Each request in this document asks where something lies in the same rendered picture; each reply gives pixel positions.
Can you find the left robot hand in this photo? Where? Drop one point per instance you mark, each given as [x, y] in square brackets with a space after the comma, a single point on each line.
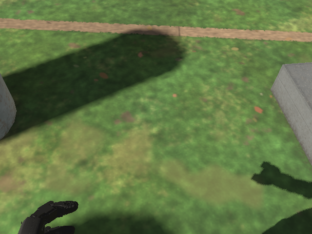
[35, 224]

